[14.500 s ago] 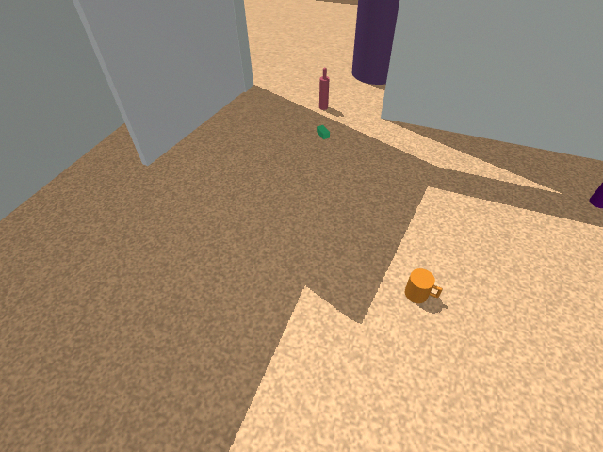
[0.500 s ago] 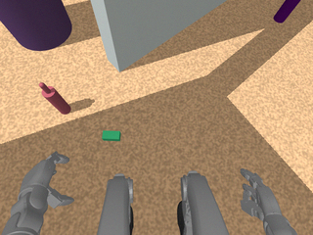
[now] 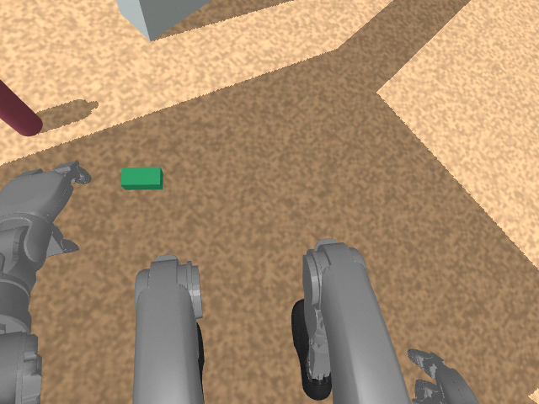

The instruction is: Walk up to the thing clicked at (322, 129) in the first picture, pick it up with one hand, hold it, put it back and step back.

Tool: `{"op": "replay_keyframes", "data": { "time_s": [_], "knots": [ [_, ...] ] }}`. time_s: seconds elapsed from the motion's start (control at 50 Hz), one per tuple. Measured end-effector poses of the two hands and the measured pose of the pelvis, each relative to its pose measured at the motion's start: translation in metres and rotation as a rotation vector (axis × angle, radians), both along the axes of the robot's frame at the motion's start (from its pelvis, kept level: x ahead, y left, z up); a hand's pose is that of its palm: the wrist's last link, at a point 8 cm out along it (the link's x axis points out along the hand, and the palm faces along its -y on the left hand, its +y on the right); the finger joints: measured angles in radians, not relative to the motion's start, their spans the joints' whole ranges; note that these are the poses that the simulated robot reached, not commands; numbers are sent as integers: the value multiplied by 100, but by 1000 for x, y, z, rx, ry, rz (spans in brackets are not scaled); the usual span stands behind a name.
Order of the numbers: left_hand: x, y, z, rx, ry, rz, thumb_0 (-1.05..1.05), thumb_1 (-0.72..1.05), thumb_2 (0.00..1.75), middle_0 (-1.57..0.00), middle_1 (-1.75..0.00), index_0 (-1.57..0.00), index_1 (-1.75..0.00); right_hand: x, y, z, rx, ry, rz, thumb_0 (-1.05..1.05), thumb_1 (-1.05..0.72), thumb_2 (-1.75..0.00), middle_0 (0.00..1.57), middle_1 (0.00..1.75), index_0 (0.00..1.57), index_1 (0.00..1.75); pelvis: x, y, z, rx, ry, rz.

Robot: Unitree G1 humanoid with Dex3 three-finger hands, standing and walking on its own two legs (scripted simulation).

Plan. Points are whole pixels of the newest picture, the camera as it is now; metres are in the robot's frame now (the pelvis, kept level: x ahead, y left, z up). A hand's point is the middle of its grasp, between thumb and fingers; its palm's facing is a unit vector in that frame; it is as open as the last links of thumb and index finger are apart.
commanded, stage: rise first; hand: left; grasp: from above
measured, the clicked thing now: (142, 178) +0.54 +0.24 -0.37
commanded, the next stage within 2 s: none
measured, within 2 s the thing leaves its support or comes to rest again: neither
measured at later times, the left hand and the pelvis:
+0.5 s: hand (76, 196) +0.45 +0.31 -0.20, palm faces -0.48 -0.03 -0.87, open 12.3 cm; pelvis +0.01 +0.01 -0.04, yaw -2 degrees
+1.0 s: hand (90, 188) +0.47 +0.30 -0.23, palm faces -0.46 -0.02 -0.89, open 12.5 cm; pelvis +0.01 +0.00 -0.06, yaw -3 degrees
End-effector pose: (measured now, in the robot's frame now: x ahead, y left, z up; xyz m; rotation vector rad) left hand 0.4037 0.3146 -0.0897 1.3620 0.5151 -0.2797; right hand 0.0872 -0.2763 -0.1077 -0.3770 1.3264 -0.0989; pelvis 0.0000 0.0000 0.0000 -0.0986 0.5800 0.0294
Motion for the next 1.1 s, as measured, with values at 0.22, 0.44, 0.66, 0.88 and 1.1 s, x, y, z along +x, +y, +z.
{"op": "replay_keyframes", "data": {
  "time_s": [0.22,0.44,0.66,0.88,1.1],
  "knots": [
    [31,-2,-27,74,-22,-82,0,-18,75,-38,-64,-37,-65,-21,2,-16,-32,61,-11,1,-89,-90,20,30,21,30,-2,4,-27,-22,-7,-1],
    [50,-5,-50,99,-13,-154,0,-18,75,-38,-63,-37,-64,-22,7,-26,-35,116,7,0,-90,-90,20,30,21,30,5,6,-40,-34,5,-6],
    [62,-8,-67,111,-26,-196,0,-19,74,-38,-62,-37,-64,-22,4,-36,-48,146,22,0,-91,-90,20,30,21,30,8,6,-53,-39,6,-15],
    [71,-14,-81,116,-34,-175,0,-22,76,-36,-67,-35,-68,-28,5,-42,-45,170,34,0,-91,-90,20,30,21,30,10,4,-59,-37,11,-21],
    [80,-17,-89,121,-30,-162,0,-24,78,-33,-72,-33,-72,-36,5,-41,-44,202,22,0,-91,-90,20,30,21,30,13,4,-60,-42,23,-24]
  ]
}}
